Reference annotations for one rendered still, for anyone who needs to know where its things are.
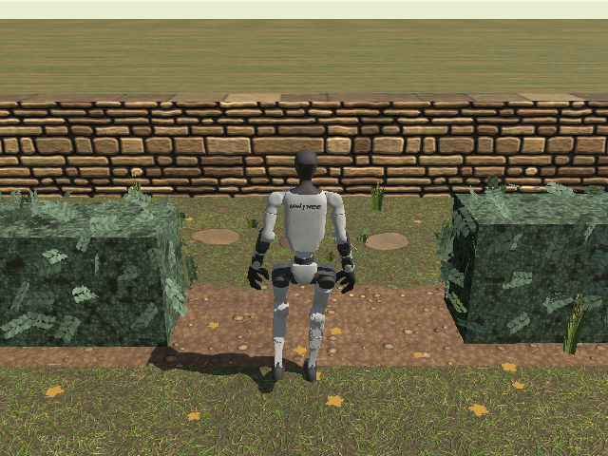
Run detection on robot right forearm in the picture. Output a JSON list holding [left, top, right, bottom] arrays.
[[337, 231, 354, 273]]

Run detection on right robot upper arm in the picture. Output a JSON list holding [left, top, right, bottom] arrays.
[[325, 191, 348, 245]]

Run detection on left robot upper arm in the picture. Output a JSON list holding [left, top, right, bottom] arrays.
[[260, 190, 286, 243]]

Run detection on left robot shin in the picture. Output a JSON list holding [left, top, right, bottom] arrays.
[[273, 302, 286, 368]]

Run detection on right robot hand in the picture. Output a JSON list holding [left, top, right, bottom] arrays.
[[335, 269, 356, 294]]

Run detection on robot left thigh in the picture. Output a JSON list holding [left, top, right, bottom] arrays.
[[272, 263, 291, 319]]

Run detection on robot left forearm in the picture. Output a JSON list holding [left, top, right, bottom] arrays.
[[250, 228, 270, 270]]

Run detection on left robot hand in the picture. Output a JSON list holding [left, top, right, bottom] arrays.
[[247, 266, 269, 290]]

